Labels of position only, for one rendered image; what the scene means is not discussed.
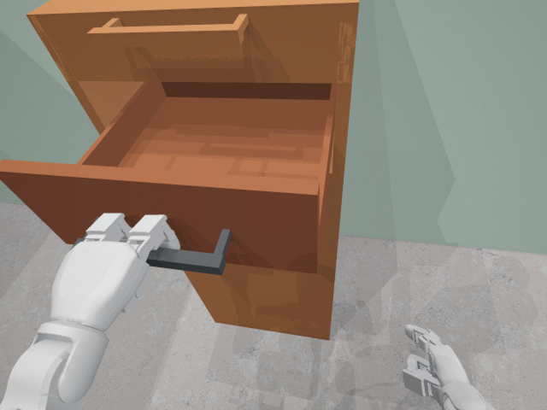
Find handle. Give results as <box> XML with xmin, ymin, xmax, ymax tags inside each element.
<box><xmin>71</xmin><ymin>216</ymin><xmax>232</xmax><ymax>275</ymax></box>
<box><xmin>87</xmin><ymin>24</ymin><xmax>244</xmax><ymax>48</ymax></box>

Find right robot forearm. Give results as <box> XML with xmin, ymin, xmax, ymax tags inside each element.
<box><xmin>440</xmin><ymin>382</ymin><xmax>496</xmax><ymax>410</ymax></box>

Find left robot forearm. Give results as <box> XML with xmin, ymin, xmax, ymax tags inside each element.
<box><xmin>0</xmin><ymin>320</ymin><xmax>109</xmax><ymax>410</ymax></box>

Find drawer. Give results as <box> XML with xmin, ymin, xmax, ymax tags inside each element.
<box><xmin>0</xmin><ymin>82</ymin><xmax>337</xmax><ymax>274</ymax></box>

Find robot right hand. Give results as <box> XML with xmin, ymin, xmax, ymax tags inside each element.
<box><xmin>403</xmin><ymin>325</ymin><xmax>470</xmax><ymax>406</ymax></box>

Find cabinet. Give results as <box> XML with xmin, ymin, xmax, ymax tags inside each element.
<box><xmin>26</xmin><ymin>0</ymin><xmax>359</xmax><ymax>340</ymax></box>

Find robot left hand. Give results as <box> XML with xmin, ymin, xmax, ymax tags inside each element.
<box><xmin>50</xmin><ymin>214</ymin><xmax>180</xmax><ymax>332</ymax></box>

